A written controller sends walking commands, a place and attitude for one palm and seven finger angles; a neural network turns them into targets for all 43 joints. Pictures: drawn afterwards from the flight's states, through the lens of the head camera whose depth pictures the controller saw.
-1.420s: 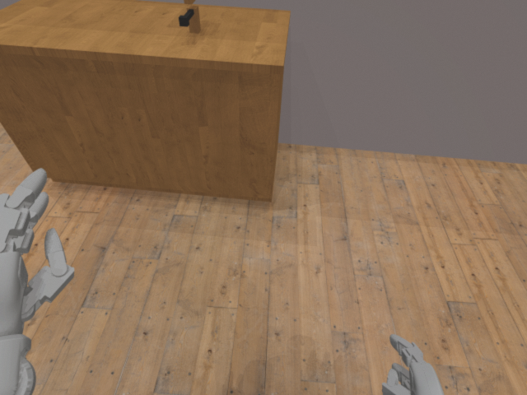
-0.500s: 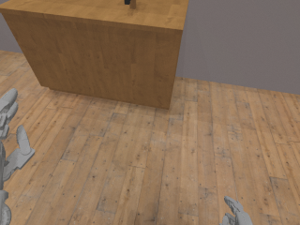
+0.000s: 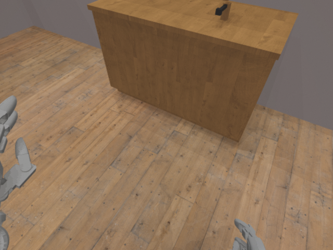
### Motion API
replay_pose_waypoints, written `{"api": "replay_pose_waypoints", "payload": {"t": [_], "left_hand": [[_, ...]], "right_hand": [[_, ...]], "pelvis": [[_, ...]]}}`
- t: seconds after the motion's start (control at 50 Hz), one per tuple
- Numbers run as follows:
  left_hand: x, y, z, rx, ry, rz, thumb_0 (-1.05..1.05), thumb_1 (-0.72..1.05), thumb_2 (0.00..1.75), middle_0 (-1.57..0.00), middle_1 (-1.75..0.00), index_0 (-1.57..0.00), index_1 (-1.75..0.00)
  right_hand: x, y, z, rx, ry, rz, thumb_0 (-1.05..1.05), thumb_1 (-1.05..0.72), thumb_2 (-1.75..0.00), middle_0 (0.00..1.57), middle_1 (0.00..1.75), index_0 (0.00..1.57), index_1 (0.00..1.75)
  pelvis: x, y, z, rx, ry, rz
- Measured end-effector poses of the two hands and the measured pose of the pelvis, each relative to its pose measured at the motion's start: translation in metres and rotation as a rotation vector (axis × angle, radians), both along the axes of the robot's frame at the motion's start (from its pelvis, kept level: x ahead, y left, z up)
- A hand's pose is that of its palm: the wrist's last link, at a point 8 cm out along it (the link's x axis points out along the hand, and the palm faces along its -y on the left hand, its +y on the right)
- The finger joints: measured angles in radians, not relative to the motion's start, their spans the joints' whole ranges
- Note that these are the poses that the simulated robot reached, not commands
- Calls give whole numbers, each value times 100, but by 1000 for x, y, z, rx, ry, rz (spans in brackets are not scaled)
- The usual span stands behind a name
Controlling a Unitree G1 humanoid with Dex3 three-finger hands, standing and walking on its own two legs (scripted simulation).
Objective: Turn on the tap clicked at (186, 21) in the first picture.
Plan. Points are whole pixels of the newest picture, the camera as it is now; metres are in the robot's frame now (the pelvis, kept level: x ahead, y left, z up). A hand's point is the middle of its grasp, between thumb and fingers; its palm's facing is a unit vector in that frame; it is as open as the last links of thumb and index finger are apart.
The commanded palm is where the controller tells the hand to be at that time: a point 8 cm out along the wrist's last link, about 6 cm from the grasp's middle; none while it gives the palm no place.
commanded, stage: walk to a spot facing it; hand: left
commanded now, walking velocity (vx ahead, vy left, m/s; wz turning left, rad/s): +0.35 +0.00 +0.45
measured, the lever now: (218, 11) +1.21 -0.18 +0.09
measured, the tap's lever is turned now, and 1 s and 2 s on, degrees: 0 0 0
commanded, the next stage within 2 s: turn to face it in 1.60 s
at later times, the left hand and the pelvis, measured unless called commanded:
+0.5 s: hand (42, 122) +0.30 +0.28 +0.18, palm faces +0.56 -0.70 -0.43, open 7.5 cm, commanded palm +0.23 +0.30 +0.18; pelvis +0.13 +0.00 -0.01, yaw +11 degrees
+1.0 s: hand (47, 96) +0.37 +0.29 +0.19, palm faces +0.69 -0.58 -0.43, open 7.4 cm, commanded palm +0.31 +0.32 +0.18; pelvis +0.27 +0.00 +0.01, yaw +23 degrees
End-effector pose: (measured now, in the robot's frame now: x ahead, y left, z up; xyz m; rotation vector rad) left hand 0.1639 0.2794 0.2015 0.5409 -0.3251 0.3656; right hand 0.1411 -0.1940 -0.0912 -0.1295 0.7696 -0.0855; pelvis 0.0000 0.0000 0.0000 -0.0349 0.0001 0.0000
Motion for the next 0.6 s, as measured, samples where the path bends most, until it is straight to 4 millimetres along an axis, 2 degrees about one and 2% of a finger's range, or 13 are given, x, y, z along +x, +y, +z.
{"api": "replay_pose_waypoints", "payload": {"t": [0.06,0.1,0.18,0.26,0.32,0.38,0.46,0.54,0.6], "left_hand": [[1,-6,-9,7,24,65,1,89,90,-21,-30,-21,-30],[4,-6,-14,-31,44,109,1,88,90,-21,-30,-21,-30],[12,-3,-17,-63,92,166,1,88,90,-21,-30,-21,-30],[25,4,-9,-41,81,190,1,88,90,-21,-30,-21,-30],[39,13,-3,-18,26,196,1,88,90,-21,-30,-21,-30],[57,24,-3,27,-58,172,1,88,90,-21,-30,-21,-30],[86,31,-5,34,-62,166,1,88,90,-21,-30,-21,-30],[95,16,2,28,-37,164,2,89,90,-21,-30,-21,-30],[97,2,9,61,-24,190,2,88,90,-21,-30,-21,-30]], "right_hand": [[24,-11,-14,-13,21,65,1,-90,-90,21,30,20,30],[40,-21,-16,-45,54,108,1,-91,-90,21,30,20,30],[73,-39,-6,-102,79,125,1,-91,-90,21,30,20,30],[110,-45,9,-154,56,140,1,-91,-90,20,30,20,30],[141,-40,15,-177,13,147,1,-91,-90,20,30,20,30],[172,-28,11,-169,-74,120,1,-91,-90,20,30,20,30],[193,0,8,-65,-81,125,1,-91,-90,20,30,19,30],[202,22,6,17,-59,175,1,-91,-90,20,30,20,30],[212,27,-6,49,-28,223,1,-91,-90,20,30,20,30]], "pelvis": [[11,-12,-8,26,6,54],[20,-15,-5,40,0,82],[42,-16,5,69,3,128],[64,-13,9,93,12,164],[82,-5,3,101,14,175],[98,7,-16,76,-3,162],[114,0,-15,73,-17,191],[138,-8,-7,55,-6,212],[160,-18,-7,47,-9,234]]}}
